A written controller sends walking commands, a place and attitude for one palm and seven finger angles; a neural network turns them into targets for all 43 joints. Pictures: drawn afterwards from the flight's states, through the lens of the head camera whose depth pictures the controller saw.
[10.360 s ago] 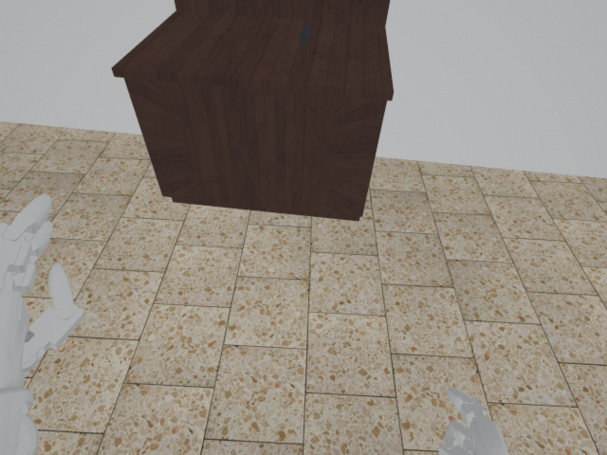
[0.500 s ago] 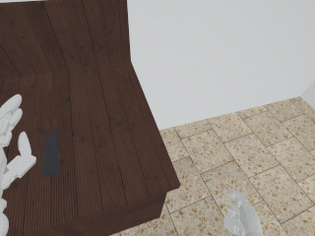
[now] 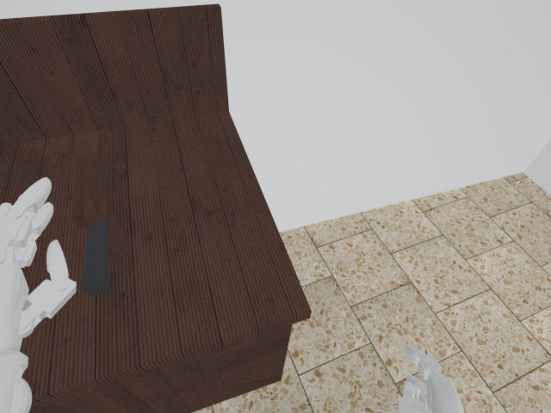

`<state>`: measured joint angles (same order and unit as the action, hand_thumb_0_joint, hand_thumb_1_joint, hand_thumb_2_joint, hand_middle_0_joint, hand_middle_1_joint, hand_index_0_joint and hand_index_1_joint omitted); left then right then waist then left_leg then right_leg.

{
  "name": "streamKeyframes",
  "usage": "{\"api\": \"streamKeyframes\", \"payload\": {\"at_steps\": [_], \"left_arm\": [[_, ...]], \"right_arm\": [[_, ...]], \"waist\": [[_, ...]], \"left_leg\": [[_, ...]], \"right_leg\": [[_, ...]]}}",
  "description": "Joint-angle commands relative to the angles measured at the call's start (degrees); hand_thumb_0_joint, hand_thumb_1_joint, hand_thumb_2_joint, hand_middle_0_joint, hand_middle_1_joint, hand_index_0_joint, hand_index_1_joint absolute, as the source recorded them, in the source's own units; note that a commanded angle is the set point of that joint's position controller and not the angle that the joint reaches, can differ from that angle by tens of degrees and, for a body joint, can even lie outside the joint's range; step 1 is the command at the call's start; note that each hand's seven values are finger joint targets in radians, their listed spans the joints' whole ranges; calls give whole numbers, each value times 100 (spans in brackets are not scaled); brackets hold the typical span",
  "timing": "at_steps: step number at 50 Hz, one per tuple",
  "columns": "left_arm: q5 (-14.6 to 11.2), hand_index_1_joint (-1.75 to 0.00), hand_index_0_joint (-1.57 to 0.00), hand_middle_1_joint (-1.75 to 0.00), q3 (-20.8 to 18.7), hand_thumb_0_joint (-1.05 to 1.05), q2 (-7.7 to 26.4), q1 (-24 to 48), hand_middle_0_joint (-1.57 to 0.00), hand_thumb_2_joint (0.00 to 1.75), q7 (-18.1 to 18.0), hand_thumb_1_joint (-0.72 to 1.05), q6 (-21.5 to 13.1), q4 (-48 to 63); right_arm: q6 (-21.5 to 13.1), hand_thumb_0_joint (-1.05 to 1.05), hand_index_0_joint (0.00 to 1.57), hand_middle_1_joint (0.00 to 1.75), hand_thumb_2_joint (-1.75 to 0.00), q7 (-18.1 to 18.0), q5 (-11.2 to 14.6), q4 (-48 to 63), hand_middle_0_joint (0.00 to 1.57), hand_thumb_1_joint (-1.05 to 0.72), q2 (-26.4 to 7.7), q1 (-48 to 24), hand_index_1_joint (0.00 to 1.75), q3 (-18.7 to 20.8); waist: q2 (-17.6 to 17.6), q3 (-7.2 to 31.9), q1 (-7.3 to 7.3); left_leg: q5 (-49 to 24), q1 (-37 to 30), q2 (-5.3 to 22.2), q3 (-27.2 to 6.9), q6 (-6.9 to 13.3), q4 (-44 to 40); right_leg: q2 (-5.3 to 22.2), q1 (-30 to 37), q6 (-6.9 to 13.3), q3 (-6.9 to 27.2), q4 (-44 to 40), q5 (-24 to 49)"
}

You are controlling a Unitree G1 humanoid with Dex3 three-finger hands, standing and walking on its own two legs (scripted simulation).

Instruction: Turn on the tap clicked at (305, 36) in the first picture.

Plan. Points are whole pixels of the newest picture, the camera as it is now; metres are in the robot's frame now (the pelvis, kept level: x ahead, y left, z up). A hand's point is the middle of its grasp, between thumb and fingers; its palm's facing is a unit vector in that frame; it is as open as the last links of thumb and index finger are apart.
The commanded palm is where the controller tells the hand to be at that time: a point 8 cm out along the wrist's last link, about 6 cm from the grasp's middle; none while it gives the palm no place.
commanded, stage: shuffle to correct the standing spot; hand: left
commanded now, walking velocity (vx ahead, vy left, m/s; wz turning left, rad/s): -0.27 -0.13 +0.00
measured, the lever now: (96, 282) +0.27 +0.28 +0.04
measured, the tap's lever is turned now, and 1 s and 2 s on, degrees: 0 0 0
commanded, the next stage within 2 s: come to a stop and stand still in 0.50 s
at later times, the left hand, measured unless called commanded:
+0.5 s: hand (101, 332) +0.16 +0.18 +0.16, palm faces +0.29 -0.84 -0.45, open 7.4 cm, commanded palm +0.11 +0.23 +0.17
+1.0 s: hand (65, 366) +0.13 +0.20 +0.17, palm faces +0.38 -0.84 -0.39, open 7.4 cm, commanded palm +0.08 +0.24 +0.17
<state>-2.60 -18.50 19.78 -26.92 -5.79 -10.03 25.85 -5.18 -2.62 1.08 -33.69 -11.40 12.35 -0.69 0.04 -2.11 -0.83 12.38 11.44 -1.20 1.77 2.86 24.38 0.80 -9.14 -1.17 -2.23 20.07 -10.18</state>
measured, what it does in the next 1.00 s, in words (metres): shifts its weight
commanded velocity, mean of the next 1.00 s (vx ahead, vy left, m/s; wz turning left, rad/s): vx -0.18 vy -0.06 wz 0.00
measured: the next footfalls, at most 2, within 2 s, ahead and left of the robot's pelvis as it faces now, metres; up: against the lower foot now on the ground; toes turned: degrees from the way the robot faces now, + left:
none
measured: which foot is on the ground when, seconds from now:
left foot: down 0.00-1.00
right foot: down 0.00-1.00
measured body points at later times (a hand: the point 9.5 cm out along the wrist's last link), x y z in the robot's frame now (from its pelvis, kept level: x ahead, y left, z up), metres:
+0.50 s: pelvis -0.05 -0.05 -0.01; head +0.01 -0.04 +0.44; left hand +0.14 +0.22 +0.19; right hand +0.15 -0.26 -0.09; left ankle +0.01 +0.08 -0.74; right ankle +0.01 -0.13 -0.74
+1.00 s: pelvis -0.08 -0.04 -0.01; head -0.08 -0.03 +0.44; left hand +0.10 +0.24 +0.19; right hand +0.08 -0.27 -0.09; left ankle -0.02 +0.08 -0.74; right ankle +0.00 -0.13 -0.74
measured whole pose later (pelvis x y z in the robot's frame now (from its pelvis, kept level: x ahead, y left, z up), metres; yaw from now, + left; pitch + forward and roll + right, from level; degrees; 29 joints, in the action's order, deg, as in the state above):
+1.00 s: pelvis -0.08 -0.04 -0.01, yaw +0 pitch -2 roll -1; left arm -1.9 -19.3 20.6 -26.9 -7.0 -10.5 29.9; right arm -6.5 -2.6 0.8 -34.6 -12.1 13.1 -0.2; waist 0.7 -2.5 0.0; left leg 15.8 17.1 0.9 -0.6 1.0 30.8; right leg -2.2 -16.4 1.6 -3.5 25.0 -11.3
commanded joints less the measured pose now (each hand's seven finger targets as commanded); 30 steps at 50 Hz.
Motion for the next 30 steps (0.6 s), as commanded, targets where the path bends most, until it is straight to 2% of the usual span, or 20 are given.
{"api": "streamKeyframes", "payload": {"at_steps": [1, 2, 3, 4, 7, 8, 12, 13, 16, 17, 18, 19, 21, 22, 23, 25, 26, 27, 28, 30], "left_arm": [[-47, -30, -20, -30, -702, 0, 1038, 630, -20, 90, -118, 90, -466, 1617], [-46, -30, -20, -30, -853, 0, 1200, 598, -20, 90, -151, 90, -457, 1611], [-70, -30, -20, -30, -711, 0, 1014, 597, -20, 90, -120, 90, -503, 1733], [-74, -30, -20, -30, -753, 0, 1048, 525, -20, 90, -103, 90, -543, 1762], [-96, -30, -20, -30, -916, 0, 1101, 144, -20, 90, -97, 90, -540, 1614], [-128, -30, -20, -30, -788, 0, 940, 89, -20, 90, -53, 90, -551, 1598], [-142, -30, -20, -30, -947, 0, 1058, -89, -20, 90, -21, 90, -599, 1619], [-169, -30, -20, -30, -846, 0, 923, -82, -20, 90, 12, 90, -636, 1718], [-194, -30, -20, -30, -956, 0, 1040, -120, -20, 90, 43, 90, -730, 1978], [-185, -30, -20, -30, -1102, 0, 1195, -150, -20, 90, 8, 90, -718, 2012], [-221, -30, -20, -30, -981, 0, 1051, -146, -20, 90, 30, 90, -747, 2113], [-228, -30, -20, -30, -1055, 0, 1136, -161, -20, 90, 37, 90, -772, 2155], [-259, -30, -20, -30, -1088, 0, 1150, -215, -20, 90, 43, 90, -812, 2245], [-258, -30, -20, -30, -1224, 0, 1276, -286, -20, 90, 0, 90, -782, 2173], [-292, -30, -20, -30, -1047, 0, 1087, -282, -20, 90, 19, 90, -792, 2208], [-319, -30, -20, -30, -1127, 0, 1178, -269, -20, 90, 3, 90, -821, 2148], [-329, -30, -20, -30, -1133, 0, 1202, -271, -20, 90, -23, 90, -810, 2049], [-312, -30, -20, -30, -1188, 0, 1240, -321, -20, 90, -83, 90, -750, 1924], [-337, -30, -20, -30, -998, 0, 1077, -315, -20, 90, -77, 90, -728, 1961], [-325, -30, -20, -30, -1106, 0, 1191, -301, -20, 90, -101, 90, -689, 1872]], "right_arm": [[-389, 0, 20, 30, -90, -110, -14, 1035, 20, -90, -690, -614, 30, 257], [-381, 0, 20, 30, -90, -128, -20, 1014, 20, -90, -692, -680, 30, 250], [-379, 0, 20, 30, -90, -118, -41, 1037, 20, -90, -677, -620, 30, 240], [-397, 0, 20, 30, -90, -104, -36, 1062, 20, -90, -690, -612, 30, 259], [-356, 0, 20, 30, -90, -70, -48, 1035, 20, -90, -663, -638, 30, 285], [-328, 0, 20, 30, -90, -50, -61, 1062, 20, -90, -652, -602, 30, 277], [-280, 0, 20, 30, -90, -17, -65, 1083, 20, -90, -642, -698, 30, 311], [-257, 0, 20, 30, -90, -7, -90, 1102, 20, -90, -661, -624, 30, 322], [-281, 0, 20, 30, -90, 6, -86, 1173, 20, -90, -641, -633, 30, 352], [-277, 0, 20, 30, -90, -13, -85, 1135, 20, -90, -614, -705, 30, 348], [-268, 0, 20, 30, -90, -11, -109, 1155, 20, -90, -611, -625, 30, 350], [-288, 0, 20, 30, -90, -19, -106, 1190, 20, -90, -611, -642, 30, 376], [-324, 0, 20, 30, -90, -31, -107, 1167, 20, -90, -599, -589, 30, 407], [-308, 0, 20, 30, -90, -54, -107, 1098, 20, -90, -567, -616, 30, 403], [-306, 0, 20, 30, -90, -61, -117, 1090, 20, -90, -546, -516, 30, 411], [-353, 0, 20, 30, -90, -82, -108, 1034, 20, -90, -537, -497, 30, 440], [-351, 0, 20, 30, -90, -85, -94, 985, 20, -90, -506, -484, 30, 439], [-312, 0, 20, 30, -90, -91, -73, 896, 20, -90, -497, -470, 30, 445], [-283, 0, 20, 30, -90, -86, -90, 859, 20, -90, -434, -437, 30, 429], [-286, 0, 20, 30, -90, -93, -98, 823, 20, -90, -386, -589, 30, 388]], "waist": [[443, 556, -21], [448, 534, -34], [429, 632, -29], [593, 644, -48], [577, 802, -71], [459, 792, -62], [530, 780, -83], [546, 818, -66], [606, 930, -95], [556, 993, -90], [519, 1023, -75], [479, 1010, -88], [368, 1072, -70], [289, 1126, -43], [129, 1143, 1], [-94, 1095, 18], [-277, 1035, 39], [-347, 1025, 77], [-464, 1066, 114], [-553, 935, 94]], "left_leg": [[-459, 176, 788, -758, -177, -680], [-606, 191, 820, -782, -208, -658], [-829, 158, 832, -768, -215, -611], [-1047, 117, 867, -753, -213, -550], [-1474, 50, 976, -726, -245, -417], [-1377, 121, 1003, -706, -229, -432], [-1334, 300, 1118, -691, -202, -307], [-1183, 423, 1123, -707, -188, -326], [-974, 521, 1162, -708, -159, -177], [-985, 480, 1153, -727, -161, -134], [-865, 570, 1128, -713, -158, -100], [-696, 603, 1108, -689, -156, -18], [-448, 565, 974, -644, -187, 214], [-323, 474, 911, -604, -209, 325], [-57, 457, 796, -515, -231, 450], [462, 366, 575, -390, -270, 796], [700, 269, 435, -328, -299, 1097], [741, 48, 333, -343, -321, 1438], [780, -50, 283, -326, -318, 1595], [779, 26, 322, -362, -274, 1382]], "right_leg": [[278, 380, 162, 351, -111, 703], [269, 366, 148, 350, -83, 752], [233, 398, 150, 309, -28, 866], [228, 355, 150, 318, 9, 955], [223, 354, 137, 307, 78, 1022], [202, 338, 129, 292, 74, 976], [216, 222, 159, 356, 195, 1013], [179, 241, 179, 338, 241, 980], [212, 188, 215, 394, 335, 1053], [218, 142, 225, 437, 349, 1083], [222, 156, 230, 402, 349, 1065], [252, 66, 244, 473, 332, 1089], [374, -101, 341, 621, 250, 1203], [459, -234, 390, 725, 184, 1185], [556, -376, 438, 757, 96, 1089], [833, -774, 544, 993, -185, 682], [1034, -1094, 609, 1116, -423, 214], [1224, -1460, 761, 1293, -618, -180], [1338, -1593, 805, 1191, -721, -506], [1284, -1647, 747, 1001, -630, -657]]}}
